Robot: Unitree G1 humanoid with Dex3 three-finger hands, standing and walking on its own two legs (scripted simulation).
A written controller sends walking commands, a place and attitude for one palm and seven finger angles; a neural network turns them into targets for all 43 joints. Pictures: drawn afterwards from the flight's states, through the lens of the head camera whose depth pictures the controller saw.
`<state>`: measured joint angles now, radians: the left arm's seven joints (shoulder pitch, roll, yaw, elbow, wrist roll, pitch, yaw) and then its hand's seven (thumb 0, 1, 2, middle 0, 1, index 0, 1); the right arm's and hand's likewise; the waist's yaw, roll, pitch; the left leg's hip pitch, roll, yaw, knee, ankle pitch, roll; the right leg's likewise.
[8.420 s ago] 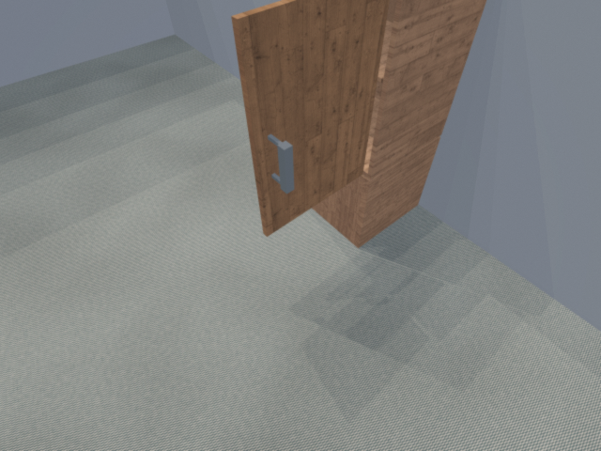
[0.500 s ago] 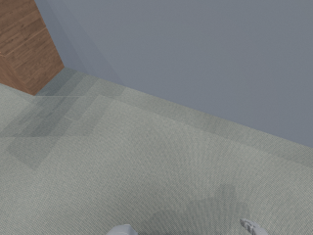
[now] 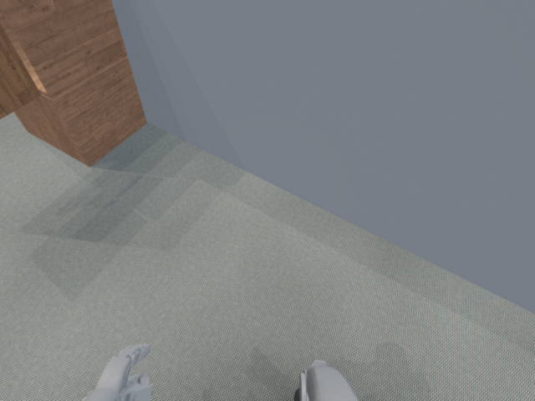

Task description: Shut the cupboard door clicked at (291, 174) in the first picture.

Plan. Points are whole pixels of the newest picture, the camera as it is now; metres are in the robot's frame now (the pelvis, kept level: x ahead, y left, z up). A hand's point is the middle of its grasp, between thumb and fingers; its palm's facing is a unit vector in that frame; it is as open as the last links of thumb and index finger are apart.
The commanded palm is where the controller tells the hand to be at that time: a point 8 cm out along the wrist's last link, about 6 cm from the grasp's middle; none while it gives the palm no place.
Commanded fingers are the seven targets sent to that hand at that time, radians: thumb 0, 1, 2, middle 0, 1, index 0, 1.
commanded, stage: walk to a spot facing it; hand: left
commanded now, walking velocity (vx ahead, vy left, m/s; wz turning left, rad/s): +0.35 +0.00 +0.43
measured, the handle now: out of the picture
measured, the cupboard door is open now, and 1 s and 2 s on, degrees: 92 92 92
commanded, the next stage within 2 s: turn to face it in 1.44 s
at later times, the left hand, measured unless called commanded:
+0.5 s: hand out of the picture +0.10 +0.15 -0.17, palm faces +0.35 -0.90 -0.25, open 7.2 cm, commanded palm none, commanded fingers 0.00 0.90 0.90 -0.20 -0.30 -0.20 -0.30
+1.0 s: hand (112, 281) +0.36 +0.30 -0.17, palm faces +0.41 -0.90 -0.16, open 7.2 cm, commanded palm none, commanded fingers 0.00 0.90 0.90 -0.20 -0.30 -0.20 -0.30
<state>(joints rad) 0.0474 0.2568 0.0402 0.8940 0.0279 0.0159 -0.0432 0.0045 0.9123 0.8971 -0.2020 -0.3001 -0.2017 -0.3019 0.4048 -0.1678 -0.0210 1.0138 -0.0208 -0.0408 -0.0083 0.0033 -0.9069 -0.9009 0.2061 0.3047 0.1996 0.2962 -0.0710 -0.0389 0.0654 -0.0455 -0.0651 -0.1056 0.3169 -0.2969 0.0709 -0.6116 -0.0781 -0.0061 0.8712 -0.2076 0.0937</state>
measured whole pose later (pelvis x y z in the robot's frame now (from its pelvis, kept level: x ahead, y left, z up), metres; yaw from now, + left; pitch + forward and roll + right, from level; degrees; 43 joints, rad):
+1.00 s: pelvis +0.36 +0.10 +0.00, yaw +23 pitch -1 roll +0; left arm 0.17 0.22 0.06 1.01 0.03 0.00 -0.02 0.01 0.95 0.90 -0.20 -0.30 -0.20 -0.30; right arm 0.30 -0.20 -0.04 1.04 -0.02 -0.07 -0.03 -0.03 -0.96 -0.90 0.20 0.30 0.20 0.30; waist 0.00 -0.05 0.06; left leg -0.06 -0.07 0.11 0.30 -0.24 0.10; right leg -0.65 -0.13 -0.02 1.02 -0.11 0.04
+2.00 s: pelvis +0.68 +0.22 -0.01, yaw +38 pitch +1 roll -2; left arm 0.16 0.22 0.06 0.94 0.03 0.03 0.01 0.00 0.91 0.90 -0.20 -0.30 -0.20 -0.30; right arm 0.14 -0.19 -0.02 0.95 -0.03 0.01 -0.01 0.00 -0.91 -0.90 0.20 0.30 0.20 0.30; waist 0.02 -0.01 0.09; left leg -0.36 -0.06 -0.01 0.51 -0.16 0.09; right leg -0.53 -0.08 0.02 1.08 -0.38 0.08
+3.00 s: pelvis +0.73 +0.23 +0.00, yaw +61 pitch +0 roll +0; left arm 0.23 0.22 0.04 0.97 0.03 0.02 -0.02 0.00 0.91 0.90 -0.20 -0.30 -0.20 -0.30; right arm 0.20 -0.18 -0.02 0.97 -0.03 -0.01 -0.01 0.00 -0.92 -0.90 0.21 0.30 0.20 0.30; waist 0.02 0.00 0.05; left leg -0.20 -0.04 0.01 0.44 -0.24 0.06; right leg -0.40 -0.07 -0.04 0.85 -0.42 0.02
